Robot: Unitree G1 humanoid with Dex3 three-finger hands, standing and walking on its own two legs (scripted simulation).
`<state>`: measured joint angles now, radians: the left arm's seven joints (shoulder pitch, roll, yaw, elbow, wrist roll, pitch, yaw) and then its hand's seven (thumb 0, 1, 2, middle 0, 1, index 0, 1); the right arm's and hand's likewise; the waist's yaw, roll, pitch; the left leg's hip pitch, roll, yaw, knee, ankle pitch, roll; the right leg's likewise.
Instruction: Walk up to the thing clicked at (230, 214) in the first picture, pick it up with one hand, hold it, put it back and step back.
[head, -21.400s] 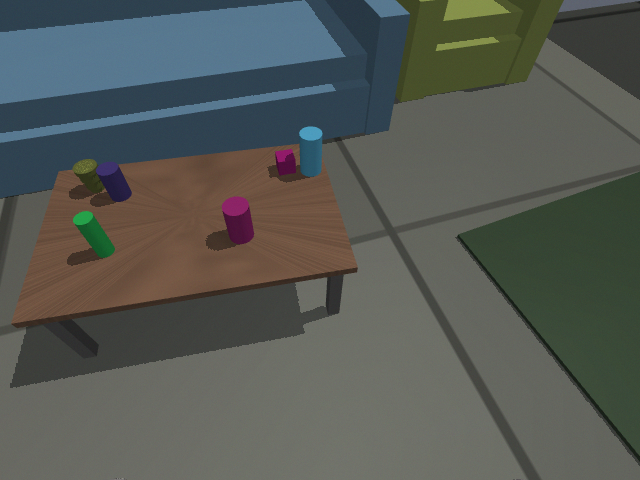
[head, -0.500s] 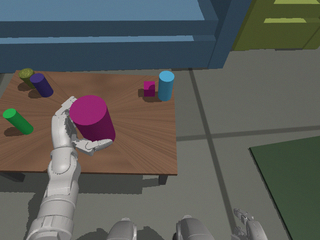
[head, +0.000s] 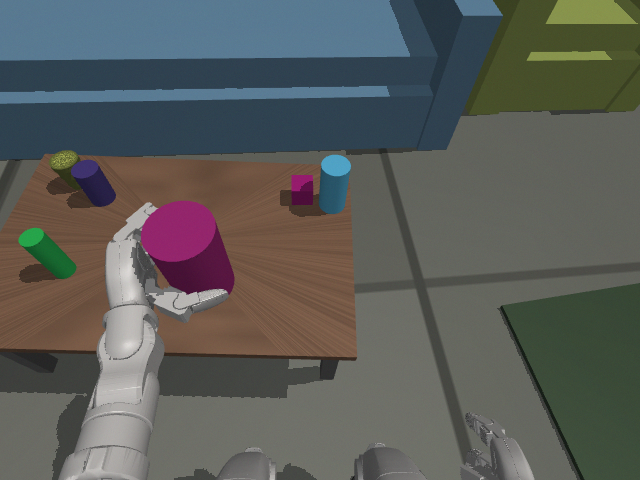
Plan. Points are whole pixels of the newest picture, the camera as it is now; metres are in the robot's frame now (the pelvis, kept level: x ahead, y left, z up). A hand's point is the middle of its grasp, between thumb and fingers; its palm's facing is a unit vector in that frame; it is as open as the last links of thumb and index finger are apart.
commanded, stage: hold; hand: left
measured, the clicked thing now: (193, 259) +0.35 +0.15 +0.06
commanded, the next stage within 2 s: none
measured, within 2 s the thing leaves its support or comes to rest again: neither
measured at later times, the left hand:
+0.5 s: hand (179, 264) +0.34 +0.17 +0.06, palm faces +0.18 -0.98 -0.01, open 11.1 cm
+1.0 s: hand (178, 265) +0.34 +0.17 +0.06, palm faces +0.18 -0.98 +0.00, open 11.1 cm
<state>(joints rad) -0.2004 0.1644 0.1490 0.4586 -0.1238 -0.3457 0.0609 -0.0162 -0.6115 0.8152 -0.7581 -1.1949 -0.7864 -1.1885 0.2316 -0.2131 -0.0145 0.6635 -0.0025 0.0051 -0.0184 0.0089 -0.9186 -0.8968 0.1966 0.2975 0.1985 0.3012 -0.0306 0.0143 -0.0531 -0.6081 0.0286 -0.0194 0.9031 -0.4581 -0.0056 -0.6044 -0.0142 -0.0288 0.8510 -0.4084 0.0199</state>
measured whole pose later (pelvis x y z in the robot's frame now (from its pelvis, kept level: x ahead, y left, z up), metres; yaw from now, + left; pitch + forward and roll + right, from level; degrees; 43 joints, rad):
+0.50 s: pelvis +0.00 +0.00 +0.01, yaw +0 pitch +8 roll -1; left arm -0.18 0.16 0.15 0.44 -0.12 -0.33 0.06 -0.02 -0.61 0.83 -0.75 -1.19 -0.78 -1.19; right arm 0.23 -0.21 -0.01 0.67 0.00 0.00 -0.02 0.01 -0.92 -0.90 0.20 0.30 0.20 0.30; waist -0.03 0.01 -0.05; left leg -0.56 0.03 -0.02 0.87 -0.44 -0.01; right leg -0.56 -0.02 -0.03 0.82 -0.39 0.02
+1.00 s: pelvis +0.00 +0.00 +0.01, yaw +0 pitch +8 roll -1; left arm -0.17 0.15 0.15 0.44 -0.13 -0.33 0.05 -0.02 -0.61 0.83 -0.75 -1.20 -0.78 -1.20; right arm 0.23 -0.21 -0.01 0.67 0.00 -0.01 -0.02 0.01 -0.92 -0.90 0.20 0.30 0.20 0.30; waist -0.03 0.01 -0.04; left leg -0.55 0.03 -0.02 0.86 -0.44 0.00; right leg -0.55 -0.02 -0.03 0.81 -0.39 0.02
